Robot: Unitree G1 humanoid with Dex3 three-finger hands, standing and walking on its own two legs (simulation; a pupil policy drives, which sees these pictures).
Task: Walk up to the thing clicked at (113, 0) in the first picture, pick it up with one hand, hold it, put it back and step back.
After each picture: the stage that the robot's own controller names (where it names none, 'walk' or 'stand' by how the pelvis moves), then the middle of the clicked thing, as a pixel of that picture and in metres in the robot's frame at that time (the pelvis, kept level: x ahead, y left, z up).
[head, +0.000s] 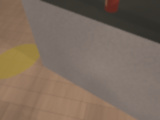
stand; out of the picture +0.81 -0.09 +0.14
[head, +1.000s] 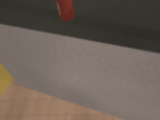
walk; out of the picture +0.70 +0.16 +0.16
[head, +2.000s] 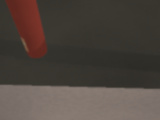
stand; (28, 22) +0.42 +0.21 +0.18
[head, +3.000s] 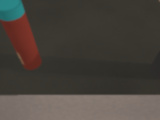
stand; (22, 39) +0.42 +0.24 +0.14
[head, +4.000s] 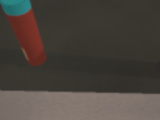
stand; (27, 34) +0.42 +0.23 +0.14
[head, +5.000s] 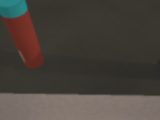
stand; (24, 36) +0.42 +0.23 +0.14
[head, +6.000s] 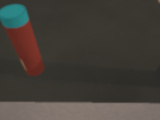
stand; (25, 45) +0.40 +0.23 +0.13
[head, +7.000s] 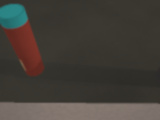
stand; (25, 45) +0.39 +0.23 +0.13
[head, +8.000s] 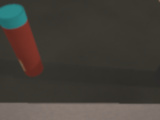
rise first; (24, 46) +0.39 +0.23 +0.13
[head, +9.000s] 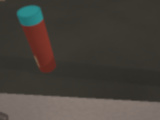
rise first; (39, 43) +0.42 +0.22 +0.14
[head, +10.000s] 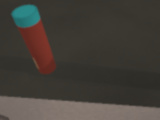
go down; (37, 44) +0.40 +0.22 +0.14
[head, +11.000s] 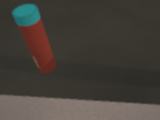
go down; (38, 43) +0.41 +0.22 +0.14
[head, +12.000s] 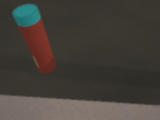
go down; (38, 43) +0.40 +0.22 +0.14
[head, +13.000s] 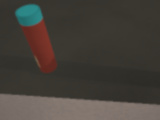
go down; (39, 43) +0.41 +0.22 +0.14
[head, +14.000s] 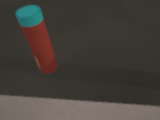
go down; (40, 44) +0.41 +0.22 +0.14
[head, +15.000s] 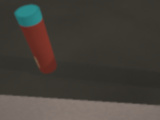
go down; (39, 43) +0.41 +0.22 +0.14
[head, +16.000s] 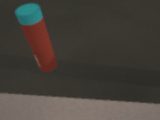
go down; (39, 42) +0.41 +0.22 +0.14
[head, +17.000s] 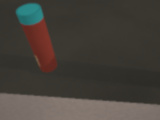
go down; (40, 42) +0.41 +0.22 +0.14
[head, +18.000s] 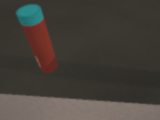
go down; (40, 43) +0.41 +0.22 +0.14
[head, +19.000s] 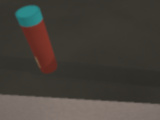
go down; (40, 43) +0.41 +0.22 +0.14
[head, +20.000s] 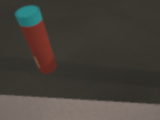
go down; (39, 44) +0.41 +0.22 +0.14
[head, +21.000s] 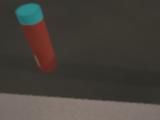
go down; (39, 42) +0.41 +0.22 +0.14
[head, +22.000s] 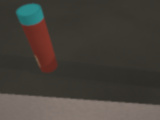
go down; (40, 42) +0.41 +0.22 +0.14
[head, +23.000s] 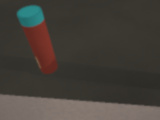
go down; (40, 44) +0.41 +0.22 +0.14
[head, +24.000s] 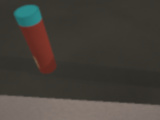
go down; (39, 43) +0.41 +0.22 +0.14
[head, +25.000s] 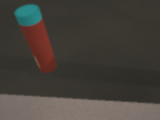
go down; (39, 43) +0.41 +0.22 +0.14
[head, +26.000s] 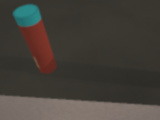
go down; (38, 43) +0.40 +0.22 +0.14
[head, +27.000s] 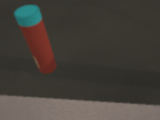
go down; (39, 43) +0.41 +0.22 +0.14
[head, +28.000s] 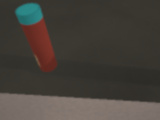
go down; (39, 42) +0.41 +0.22 +0.14
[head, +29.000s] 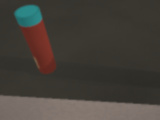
go down; (39, 44) +0.41 +0.22 +0.14
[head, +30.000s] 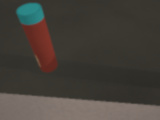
go down; (40, 42) +0.41 +0.22 +0.14
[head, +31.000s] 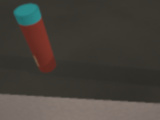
go down; (38, 42) +0.41 +0.22 +0.14
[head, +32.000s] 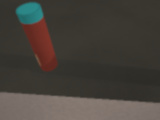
go down; (40, 41) +0.41 +0.22 +0.14
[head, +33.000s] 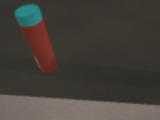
go down; (39, 43) +0.41 +0.22 +0.14
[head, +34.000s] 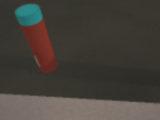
go down; (39, 42) +0.41 +0.22 +0.14
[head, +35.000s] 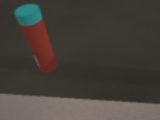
go down; (39, 42) +0.41 +0.22 +0.14
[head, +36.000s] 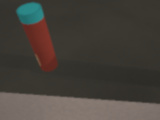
go down; (40, 41) +0.41 +0.22 +0.14
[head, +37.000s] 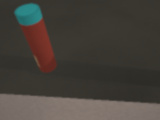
go down; (39, 42) +0.41 +0.22 +0.14
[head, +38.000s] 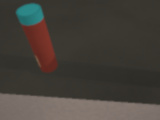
go down; (40, 42) +0.41 +0.22 +0.14
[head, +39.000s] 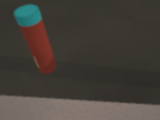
go down; (38, 43) +0.41 +0.22 +0.14
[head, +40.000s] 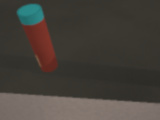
go down; (41, 42) +0.42 +0.22 +0.14
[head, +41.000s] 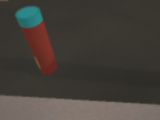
go down; (40, 44) +0.41 +0.22 +0.14
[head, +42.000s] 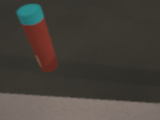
go down; (40, 42) +0.41 +0.22 +0.14
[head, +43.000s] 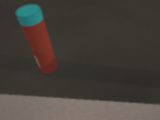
go down; (40, 43) +0.41 +0.22 +0.14
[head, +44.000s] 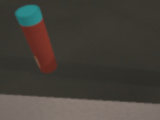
go down; (39, 43) +0.41 +0.22 +0.14
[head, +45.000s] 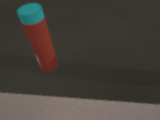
go down; (41, 42) +0.41 +0.22 +0.14
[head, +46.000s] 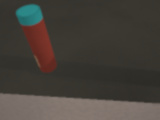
go down; (39, 43) +0.41 +0.22 +0.14
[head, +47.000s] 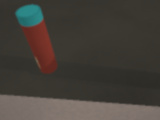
go down; (40, 43) +0.41 +0.22 +0.14
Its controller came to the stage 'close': no
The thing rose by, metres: 0.00
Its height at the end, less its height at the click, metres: +0.00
